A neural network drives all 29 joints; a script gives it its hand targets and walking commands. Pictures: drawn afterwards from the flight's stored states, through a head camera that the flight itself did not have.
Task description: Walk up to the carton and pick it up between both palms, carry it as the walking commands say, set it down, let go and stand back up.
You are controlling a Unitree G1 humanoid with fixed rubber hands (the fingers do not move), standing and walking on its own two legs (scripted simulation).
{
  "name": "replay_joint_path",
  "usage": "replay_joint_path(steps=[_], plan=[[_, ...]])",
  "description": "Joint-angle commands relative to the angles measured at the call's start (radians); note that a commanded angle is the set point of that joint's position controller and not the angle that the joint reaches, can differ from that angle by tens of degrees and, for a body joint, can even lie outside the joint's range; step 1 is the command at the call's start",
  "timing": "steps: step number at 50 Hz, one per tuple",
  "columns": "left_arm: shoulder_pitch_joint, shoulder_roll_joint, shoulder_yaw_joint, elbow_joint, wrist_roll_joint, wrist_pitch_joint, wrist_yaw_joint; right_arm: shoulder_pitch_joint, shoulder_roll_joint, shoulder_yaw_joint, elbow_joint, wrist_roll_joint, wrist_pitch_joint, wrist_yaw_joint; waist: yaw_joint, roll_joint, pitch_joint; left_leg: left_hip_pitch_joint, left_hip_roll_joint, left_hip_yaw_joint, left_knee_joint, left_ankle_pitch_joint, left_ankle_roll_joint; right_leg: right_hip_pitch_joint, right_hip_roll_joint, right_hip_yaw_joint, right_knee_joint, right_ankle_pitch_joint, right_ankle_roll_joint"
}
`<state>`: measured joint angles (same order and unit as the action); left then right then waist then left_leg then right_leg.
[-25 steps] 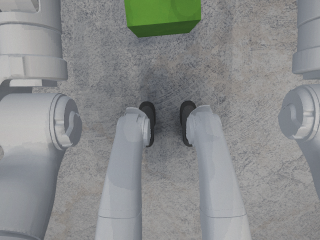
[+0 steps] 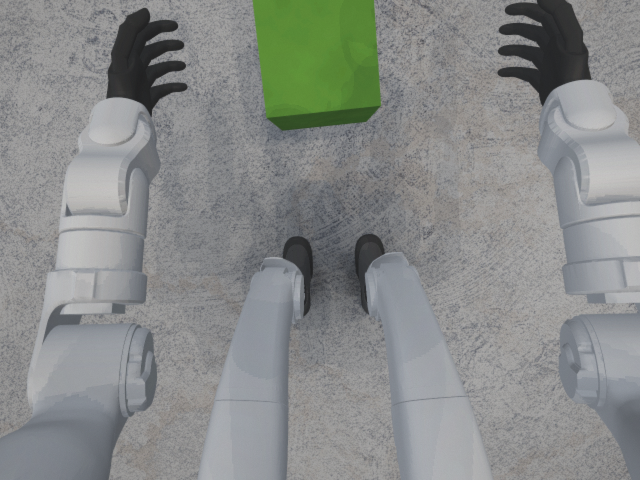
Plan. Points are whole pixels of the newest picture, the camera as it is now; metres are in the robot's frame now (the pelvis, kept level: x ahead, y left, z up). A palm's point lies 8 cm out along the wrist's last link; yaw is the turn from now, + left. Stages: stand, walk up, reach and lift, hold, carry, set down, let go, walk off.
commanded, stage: let go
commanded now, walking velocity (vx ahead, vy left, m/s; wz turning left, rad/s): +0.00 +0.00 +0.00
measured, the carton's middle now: (318, 66) +0.58 +0.02 -0.56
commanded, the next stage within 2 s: stand in 1.14 s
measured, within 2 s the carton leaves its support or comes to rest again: neither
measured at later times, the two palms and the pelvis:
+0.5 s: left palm (23, 282) +0.31 +0.24 -0.01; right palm out of the picture +0.31 -0.23 -0.01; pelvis +0.05 +0.01 +0.06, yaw -1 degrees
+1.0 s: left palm (0, 357) +0.26 +0.25 +0.01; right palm out of the picture +0.25 -0.23 +0.02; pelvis +0.09 +0.01 +0.08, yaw -1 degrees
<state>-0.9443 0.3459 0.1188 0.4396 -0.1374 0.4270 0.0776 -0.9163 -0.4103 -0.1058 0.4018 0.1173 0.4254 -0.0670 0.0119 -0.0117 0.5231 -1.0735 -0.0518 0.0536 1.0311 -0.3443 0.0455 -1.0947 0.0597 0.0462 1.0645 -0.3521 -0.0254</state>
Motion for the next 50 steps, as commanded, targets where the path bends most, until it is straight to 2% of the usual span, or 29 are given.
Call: replay_joint_path(steps=[1,2,3,4,5,6,7,8,9,10,11,13,14,15,16,17,20,22,25,26,29,31,33,38,41,45,46,49,50], plan=[[-0.034,0.12,0.028,-0.295,0.039,-0.054,-0.017,-0.038,-0.061,-0.03,-0.233,-0.062,-0.058,0.012,0.022,0.008,-2.036,0.744,-0.01,-0.117,-0.099,0.6,-0.037,0.751,-0.03,0.033,-0.147,0.58,0.03],[0.207,0.093,0.007,-0.225,0.047,-0.071,-0.037,0.136,0.033,0.013,-0.213,-0.023,-0.073,0.029,0.059,-0.047,-1.972,0.866,0.001,-0.124,-0.124,0.624,-0.017,0.712,-0.031,0.016,-0.186,0.529,0.053],[0.06,0.102,0.007,-0.156,0.047,-0.088,-0.043,0.073,0.026,-0.011,-0.122,-0.048,-0.082,0.033,0.032,-0.008,-1.868,0.775,0.003,-0.116,-0.111,0.562,-0.019,0.662,-0.034,0.029,-0.192,0.451,0.041],[0.377,0.061,-0.022,-0.29,0.078,-0.106,-0.045,0.347,0.031,0.011,-0.217,-0.045,-0.121,0.042,0.033,0.029,-1.939,0.948,0.013,-0.142,-0.167,0.675,-0.028,0.812,-0.031,0.024,-0.249,0.562,0.038],[0.081,0.091,0.004,-0.099,0.04,-0.115,-0.054,0.053,0.063,0.029,-0.2,-0.032,-0.115,0.056,0.059,-0.029,-1.898,0.797,0.001,-0.124,-0.136,0.601,-0.009,0.707,-0.026,0.029,-0.203,0.457,0.051],[0.323,0.02,-0.039,-0.221,0.06,-0.133,-0.045,0.247,-0.035,-0.049,-0.318,-0.103,-0.154,0.046,-0.009,-0.031,-1.917,0.842,0.01,-0.138,-0.15,0.7,-0.03,0.804,-0.037,0.01,-0.207,0.58,0.048],[0.215,0.086,0.011,-0.306,0.056,-0.155,-0.052,0.199,0.007,-0.004,-0.353,-0.054,-0.163,0.051,0.016,-0.027,-1.968,0.875,-0.001,-0.121,-0.126,0.666,-0.024,0.863,-0.044,0.058,-0.223,0.595,0.05],[0.496,0.022,-0.031,-0.315,0.068,-0.156,-0.048,0.467,0.054,0.026,-0.221,-0.059,-0.171,0.058,0.035,-0.006,-1.917,0.943,0.015,-0.149,-0.195,0.648,-0.026,0.895,-0.026,0.011,-0.227,0.547,0.048],[0.47,-0.009,-0.016,-0.072,0.084,-0.157,-0.057,0.436,0.042,-0.039,-0.152,-0.111,-0.176,0.054,-0.006,-0.058,-1.693,0.837,0.021,-0.134,-0.194,0.549,-0.03,0.75,-0.028,0.022,-0.266,0.435,0.051],[0.658,-0.052,0.008,-0.24,0.126,-0.183,-0.061,0.637,0.059,-0.012,-0.211,-0.088,-0.203,0.071,0.031,-0.006,-1.651,0.951,0.014,-0.129,-0.225,0.578,-0.035,0.81,-0.029,0.013,-0.29,0.463,0.039],[0.261,0.008,-0.04,0.004,0.077,-0.194,-0.077,0.258,0.064,-0.049,-0.078,-0.143,-0.181,0.08,0.012,0.004,-1.453,0.707,0.016,-0.124,-0.241,0.367,-0.021,0.62,-0.056,0.015,-0.27,0.213,0.043],[0.759,-0.075,-0.015,-0.137,0.141,-0.228,-0.086,0.692,0.042,-0.04,-0.097,-0.127,-0.24,0.096,0.012,0.01,-1.359,0.816,0.034,-0.149,-0.287,0.473,-0.045,0.755,-0.049,0.007,-0.32,0.357,0.035],[0.366,-0.012,0.005,-0.032,0.114,-0.251,-0.084,0.29,0.081,-0.053,-0.075,-0.142,-0.244,0.097,0.014,0.003,-1.162,0.667,0.03,-0.152,-0.286,0.301,-0.018,0.53,-0.043,-0.016,-0.305,0.125,0.041],[0.772,-0.091,0.016,-0.155,0.171,-0.256,-0.093,0.726,0.093,-0.027,-0.101,-0.126,-0.279,0.11,-0.004,-0.007,-1.227,0.859,0.034,-0.144,-0.307,0.35,-0.044,0.725,-0.042,-0.014,-0.375,0.229,0.026],[0.492,-0.017,0.002,0.07,0.115,-0.25,-0.104,0.384,0.071,-0.036,0.01,-0.145,-0.26,0.115,0.017,-0.022,-1.036,0.62,0.042,-0.117,-0.331,0.123,-0.032,0.6,-0.068,0.001,-0.377,0.006,0.035],[0.567,-0.08,-0.026,0.018,0.106,-0.257,-0.108,0.512,0.145,-0.007,0.052,-0.134,-0.259,0.115,0.017,0.002,-1.018,0.635,0.039,-0.119,-0.374,0.045,-0.03,0.66,-0.058,-0.002,-0.387,-0.045,0.023],[0.782,-0.075,-0.046,0.043,0.115,-0.283,-0.117,0.705,0.168,0.006,0.039,-0.156,-0.285,0.116,-0.001,0.001,-1.084,0.739,0.035,-0.098,-0.409,0.217,-0.027,0.771,-0.065,-0.007,-0.434,0.136,0.03],[0.772,-0.096,-0.076,0.133,0.111,-0.287,-0.129,0.709,0.175,0.015,0.109,-0.148,-0.284,0.119,-0.007,0.017,-0.927,0.685,0.03,-0.077,-0.428,0.089,-0.029,0.749,-0.078,0.009,-0.476,0.035,0.017],[0.831,-0.045,-0.045,0.084,0.12,-0.311,-0.126,0.741,0.202,0.046,0.048,-0.174,-0.304,0.123,0.023,-0.046,-0.829,0.755,0.028,-0.103,-0.529,0.068,0.002,0.785,-0.069,0.007,-0.552,-0.017,0.014],[1.098,-0.082,-0.06,-0.088,0.158,-0.338,-0.133,1.027,0.204,0.071,-0.039,-0.138,-0.335,0.126,0.024,0.028,-0.892,0.924,0.016,-0.076,-0.544,0.168,-0.015,0.892,-0.068,-0.003,-0.612,0.096,0.015],[0.864,-0.036,-0.06,-0.003,0.13,-0.348,-0.145,0.807,0.144,0.027,-0.026,-0.155,-0.338,0.123,-0.005,-0.011,-0.617,0.824,0.039,-0.091,-0.604,0.063,-0.003,0.803,-0.066,0.006,-0.633,0.011,0.008],[1.047,-0.053,-0.074,-0.077,0.135,-0.355,-0.143,0.998,0.165,0.018,-0.05,-0.155,-0.353,0.127,-0.003,0.077,-0.713,0.972,0.027,-0.099,-0.614,0.246,-0.019,0.923,-0.054,0.011,-0.642,0.171,-0.003],[0.96,-0.074,-0.073,-0.046,0.127,-0.368,-0.138,0.92,0.161,0.046,-0.061,-0.145,-0.369,0.129,0.004,-0.021,-0.621,0.911,0.024,-0.086,-0.6,0.264,-0.015,0.885,-0.064,0.005,-0.651,0.185,0.003],[1.138,-0.074,-0.094,-0.14,0.118,-0.372,-0.139,1.125,0.106,0.031,-0.134,-0.119,-0.388,0.138,-0.017,-0.047,-0.686,1.059,0.04,-0.123,-0.591,0.472,-0.015,0.945,-0.05,0.005,-0.634,0.37,0.018],[1.188,-0.05,-0.07,-0.112,0.131,-0.361,-0.137,1.133,0.097,0.029,-0.089,-0.109,-0.373,0.144,0.009,0.074,-0.6,1.021,0.032,-0.124,-0.612,0.435,-0.028,0.961,-0.051,0.006,-0.656,0.327,0.003],[1.138,-0.032,-0.043,-0.123,0.137,-0.339,-0.142,1.072,0.105,0.036,-0.138,-0.117,-0.355,0.152,0.033,0.016,-0.603,1.023,0.016,-0.102,-0.607,0.397,-0.023,0.967,-0.057,0.001,-0.656,0.324,0.005],[1.135,-0.026,-0.05,-0.132,0.151,-0.339,-0.141,1.126,0.115,0.015,-0.122,-0.126,-0.35,0.15,-0.017,0.094,-0.579,1.07,0.028,-0.119,-0.615,0.435,-0.038,0.952,-0.033,-0.03,-0.664,0.31,0.001],[1.146,-0.035,-0.053,-0.109,0.132,-0.335,-0.141,1.127,0.088,0.043,-0.113,-0.137,-0.339,0.14,0.013,0.029,-0.57,0.943,0.041,-0.103,-0.614,0.423,-0.038,1.023,-0.04,0.004,-0.638,0.331,0.002],[1.104,-0.026,-0.05,-0.156,0.145,-0.345,-0.143,1.127,0.076,0.004,-0.141,-0.144,-0.348,0.14,-0.034,0.032,-0.643,1.018,0.031,-0.111,-0.583,0.449,-0.041,1.014,-0.05,0.014,-0.625,0.426,-0.006]])
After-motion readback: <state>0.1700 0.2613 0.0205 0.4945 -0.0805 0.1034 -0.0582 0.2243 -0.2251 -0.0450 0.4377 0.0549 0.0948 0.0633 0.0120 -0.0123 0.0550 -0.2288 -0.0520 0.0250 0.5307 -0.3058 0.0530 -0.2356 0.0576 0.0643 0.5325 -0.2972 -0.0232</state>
